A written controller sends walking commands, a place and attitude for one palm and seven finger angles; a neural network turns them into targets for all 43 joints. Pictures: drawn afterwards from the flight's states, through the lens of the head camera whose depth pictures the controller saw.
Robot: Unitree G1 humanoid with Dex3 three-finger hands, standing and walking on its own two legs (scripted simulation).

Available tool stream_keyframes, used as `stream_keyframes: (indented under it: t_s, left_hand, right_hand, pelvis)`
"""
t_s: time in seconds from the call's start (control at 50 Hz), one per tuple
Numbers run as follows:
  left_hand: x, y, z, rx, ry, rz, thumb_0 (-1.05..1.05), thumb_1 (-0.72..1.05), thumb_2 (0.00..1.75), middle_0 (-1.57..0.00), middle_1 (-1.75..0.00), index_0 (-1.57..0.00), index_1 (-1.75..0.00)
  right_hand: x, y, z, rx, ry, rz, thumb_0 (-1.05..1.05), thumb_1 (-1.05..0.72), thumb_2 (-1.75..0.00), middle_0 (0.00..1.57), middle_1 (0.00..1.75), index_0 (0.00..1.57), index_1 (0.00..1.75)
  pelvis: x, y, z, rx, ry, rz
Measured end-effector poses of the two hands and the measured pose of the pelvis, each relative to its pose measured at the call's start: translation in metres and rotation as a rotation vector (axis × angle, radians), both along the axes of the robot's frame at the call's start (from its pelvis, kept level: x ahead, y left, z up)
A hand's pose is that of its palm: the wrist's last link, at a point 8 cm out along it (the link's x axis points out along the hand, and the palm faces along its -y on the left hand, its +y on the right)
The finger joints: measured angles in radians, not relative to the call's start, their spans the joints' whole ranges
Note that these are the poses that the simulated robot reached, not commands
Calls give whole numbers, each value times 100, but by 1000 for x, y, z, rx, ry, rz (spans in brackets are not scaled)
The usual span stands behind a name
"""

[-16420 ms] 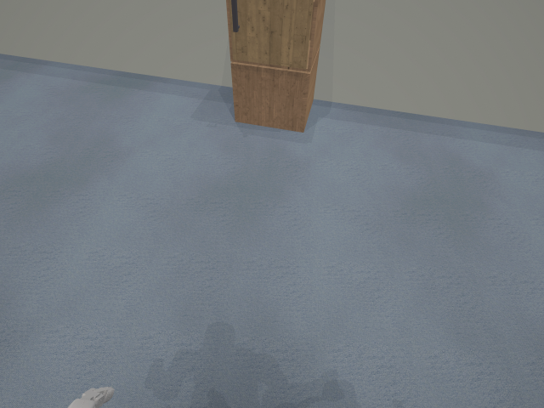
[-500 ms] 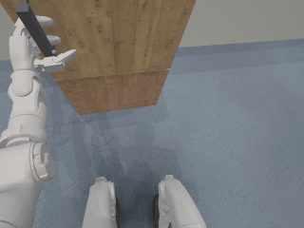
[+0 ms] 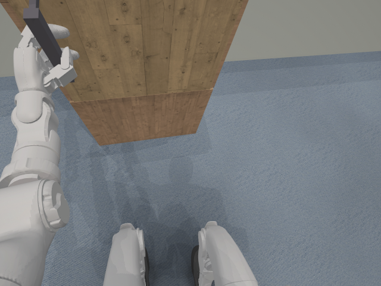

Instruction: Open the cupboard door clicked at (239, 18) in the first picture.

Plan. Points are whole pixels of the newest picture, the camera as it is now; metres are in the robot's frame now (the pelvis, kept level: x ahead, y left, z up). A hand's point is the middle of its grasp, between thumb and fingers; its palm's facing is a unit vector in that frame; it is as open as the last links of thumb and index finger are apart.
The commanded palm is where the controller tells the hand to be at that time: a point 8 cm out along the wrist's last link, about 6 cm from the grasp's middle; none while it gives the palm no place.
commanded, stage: pull the door open along its arc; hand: left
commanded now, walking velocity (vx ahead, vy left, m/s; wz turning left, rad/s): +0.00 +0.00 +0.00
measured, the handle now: (53, 43) +0.58 +0.23 +0.05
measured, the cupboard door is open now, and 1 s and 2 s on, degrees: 0 40 40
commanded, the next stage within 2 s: open thumb and fingers to let go in 1.02 s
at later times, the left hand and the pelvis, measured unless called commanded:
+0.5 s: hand (89, 117) +0.42 +0.16 +0.04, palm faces +0.28 -0.96 +0.09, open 5.9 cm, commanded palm +0.37 +0.19 +0.04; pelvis +0.02 +0.00 +0.03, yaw +1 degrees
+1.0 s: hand (152, 172) +0.32 +0.05 +0.04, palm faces +0.42 -0.91 -0.03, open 5.9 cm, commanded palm +0.25 +0.08 +0.04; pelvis +0.02 -0.04 +0.03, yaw +5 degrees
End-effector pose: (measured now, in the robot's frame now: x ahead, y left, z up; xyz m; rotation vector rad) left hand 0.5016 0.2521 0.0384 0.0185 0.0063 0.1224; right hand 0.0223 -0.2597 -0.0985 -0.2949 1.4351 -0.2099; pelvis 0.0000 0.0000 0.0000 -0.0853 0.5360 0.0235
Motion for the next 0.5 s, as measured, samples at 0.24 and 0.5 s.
stream_keyframes:
  t_s: [0.24, 0.5]
  left_hand:
    - [-31, -7, 0, -6, 4, -13, 1, 74, 76, -38, -135, -36, -135]
    - [-113, -49, -2, -109, 7, 157, 1, 69, 75, -35, -134, -38, -134]
  right_hand:
    - [12, 9, 6, 47, -43, -30, 0, -90, -90, 20, 30, 20, 30]
    - [90, 18, 21, 98, -244, 71, 0, -90, -90, 20, 30, 20, 30]
  pelvis:
    - [6, 3, 12, 14, -23, -14]
    - [18, 4, 30, 37, -82, -8]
